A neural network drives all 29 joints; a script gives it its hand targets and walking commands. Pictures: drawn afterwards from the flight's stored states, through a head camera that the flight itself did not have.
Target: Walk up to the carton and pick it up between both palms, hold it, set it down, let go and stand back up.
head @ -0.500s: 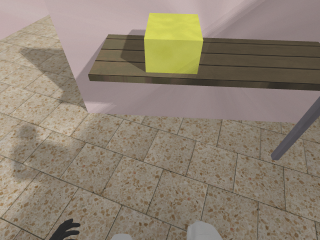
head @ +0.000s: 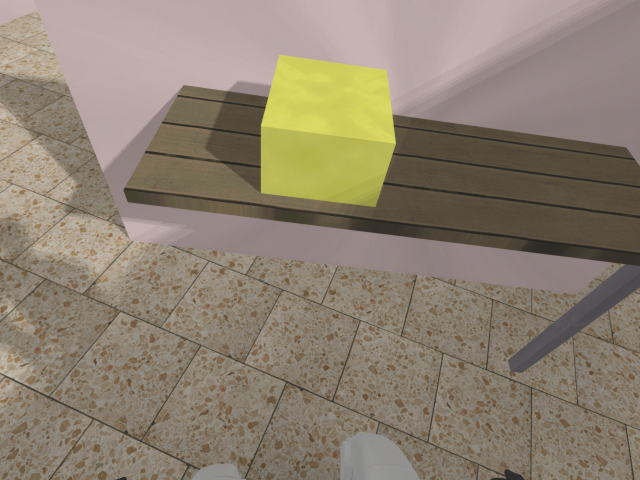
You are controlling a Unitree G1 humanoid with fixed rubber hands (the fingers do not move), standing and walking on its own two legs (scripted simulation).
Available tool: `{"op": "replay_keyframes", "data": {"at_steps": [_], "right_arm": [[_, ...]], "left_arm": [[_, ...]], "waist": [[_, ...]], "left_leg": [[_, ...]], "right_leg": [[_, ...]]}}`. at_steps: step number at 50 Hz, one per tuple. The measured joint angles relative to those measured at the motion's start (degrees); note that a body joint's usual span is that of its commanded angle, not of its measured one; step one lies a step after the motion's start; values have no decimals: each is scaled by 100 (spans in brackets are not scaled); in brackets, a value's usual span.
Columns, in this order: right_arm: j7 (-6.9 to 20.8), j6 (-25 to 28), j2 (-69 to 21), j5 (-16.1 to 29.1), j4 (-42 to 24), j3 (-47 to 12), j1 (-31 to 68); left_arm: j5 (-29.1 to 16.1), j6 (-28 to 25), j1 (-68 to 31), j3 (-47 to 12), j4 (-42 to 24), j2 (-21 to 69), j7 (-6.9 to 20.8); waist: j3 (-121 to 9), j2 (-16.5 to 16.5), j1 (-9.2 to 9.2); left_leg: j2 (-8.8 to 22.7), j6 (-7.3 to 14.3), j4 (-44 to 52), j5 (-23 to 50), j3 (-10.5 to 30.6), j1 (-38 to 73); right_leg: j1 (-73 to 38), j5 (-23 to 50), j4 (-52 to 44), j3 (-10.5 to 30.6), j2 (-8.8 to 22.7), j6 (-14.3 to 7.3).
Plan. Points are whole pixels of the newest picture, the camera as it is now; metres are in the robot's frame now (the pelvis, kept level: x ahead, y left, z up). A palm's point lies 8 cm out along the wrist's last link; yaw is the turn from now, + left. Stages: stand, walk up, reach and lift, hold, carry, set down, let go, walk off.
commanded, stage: walk up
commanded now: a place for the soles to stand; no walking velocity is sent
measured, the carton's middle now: (326, 129) +0.74 +0.00 +0.01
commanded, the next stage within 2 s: none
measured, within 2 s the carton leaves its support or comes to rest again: neither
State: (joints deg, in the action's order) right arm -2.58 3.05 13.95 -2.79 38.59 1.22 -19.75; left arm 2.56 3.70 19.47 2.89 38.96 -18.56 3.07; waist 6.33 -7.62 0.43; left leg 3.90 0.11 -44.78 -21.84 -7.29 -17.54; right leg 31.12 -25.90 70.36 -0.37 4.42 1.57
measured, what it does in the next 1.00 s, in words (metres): walks ahead: right foot, then left foot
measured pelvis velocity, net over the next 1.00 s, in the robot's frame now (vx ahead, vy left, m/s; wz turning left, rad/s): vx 0.18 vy -0.08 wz -0.01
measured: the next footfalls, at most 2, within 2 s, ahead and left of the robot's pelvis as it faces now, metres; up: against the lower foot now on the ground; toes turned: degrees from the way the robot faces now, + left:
right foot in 0.14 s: +0.19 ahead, -0.20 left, +0.00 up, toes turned -2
left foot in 0.48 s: +0.27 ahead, +0.04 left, +0.00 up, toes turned +5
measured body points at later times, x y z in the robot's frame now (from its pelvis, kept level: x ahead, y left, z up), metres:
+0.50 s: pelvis +0.15 -0.06 -0.01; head +0.18 -0.06 +0.44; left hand +0.20 +0.21 -0.13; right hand +0.30 -0.31 -0.11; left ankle +0.23 +0.04 -0.71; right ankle +0.15 -0.20 -0.70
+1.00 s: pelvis +0.18 -0.08 +0.02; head +0.19 -0.07 +0.47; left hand +0.31 +0.18 -0.08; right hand +0.34 -0.33 -0.07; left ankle +0.23 +0.04 -0.70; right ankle +0.15 -0.20 -0.70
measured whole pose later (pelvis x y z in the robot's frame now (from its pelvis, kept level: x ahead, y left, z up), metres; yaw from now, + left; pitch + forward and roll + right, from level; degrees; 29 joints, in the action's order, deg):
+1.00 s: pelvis +0.18 -0.08 +0.02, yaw +0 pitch -2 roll +0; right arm 0.8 -0.9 15.3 0.2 39.5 -0.5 -7.5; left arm -0.7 0.1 13.5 -0.3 37.9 -15.2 0.8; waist 3.6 0.2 0.4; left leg 2.6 0.7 -34.8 -14.2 -5.1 -18.4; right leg 11.8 -20.8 34.6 -0.8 0.9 0.7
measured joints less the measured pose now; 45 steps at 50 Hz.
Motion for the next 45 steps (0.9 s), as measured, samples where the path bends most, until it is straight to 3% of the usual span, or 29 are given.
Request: {"op": "replay_keyframes", "data": {"at_steps": [6,9,10,12,16,18,21,24,26,29,32,45], "right_arm": [[61,-7,277,-52,162,149,-189],[112,-121,405,-27,187,209,-228],[132,-177,408,14,182,213,-243],[154,-318,388,80,148,194,-249],[183,-376,366,97,46,135,-38],[202,-337,328,104,-69,116,108],[225,-296,236,163,-239,81,379],[255,-193,127,181,-374,44,588],[255,-185,55,174,-354,-17,733],[212,-285,10,261,-308,-115,910],[183,-374,24,295,-240,-175,1093],[315,-380,128,307,-42,-186,1350]], "left_arm": [[-104,-199,-378,34,-289,109,136],[-98,-395,-404,65,-357,193,120],[-85,-444,-400,44,-377,208,82],[-102,-459,-395,-34,-354,245,-21],[-72,-446,-278,-151,-226,368,-234],[-49,-457,-173,-179,-132,394,-296],[-49,-438,-42,-220,-41,375,-358],[-129,-363,1,-280,-58,285,-361],[-244,-280,-99,-299,-34,242,-342],[-320,-105,-214,-312,-45,222,-372],[-319,-146,-387,-300,26,258,-373],[-315,-368,-596,-352,-83,338,-251]], "waist": [[12,241,-255],[17,657,-300],[13,764,-294],[-28,866,-229],[3,1067,-23],[28,1107,67],[86,1081,178],[165,936,237],[256,728,259],[200,614,230],[217,607,182],[-164,742,27]], "left_leg": [[391,-250,6,-344,-34,339],[772,-102,-654,-882,261,250],[756,-11,-1057,-986,479,100],[419,53,-2007,-1208,821,-293],[-14,36,-2984,-912,707,-991],[-106,-8,-2751,-947,564,-1181],[-147,-33,-1608,-750,443,-1156],[-217,107,-137,500,371,-783],[-352,229,-191,498,277,-744],[-338,250,-280,294,283,-786],[-264,173,-199,289,346,-721],[-146,78,844,693,270,-202]], "right_leg": [[-196,549,-2086,-10,246,-160],[-448,1133,-2321,-281,-26,-85],[-428,931,-2110,-370,-96,-97],[-450,525,-1854,-461,-116,-170],[-817,319,-2008,-634,-100,-220],[-1013,293,-2175,-696,-72,-198],[-1219,262,-2363,-742,-21,-135],[-1241,67,-2186,-710,90,-45],[-1215,-147,-1990,-554,207,-22],[-1202,-659,-1914,-187,-32,-57],[-1374,98,-2327,-148,-184,-11],[-1863,441,-3452,-99,-335,-77]]}}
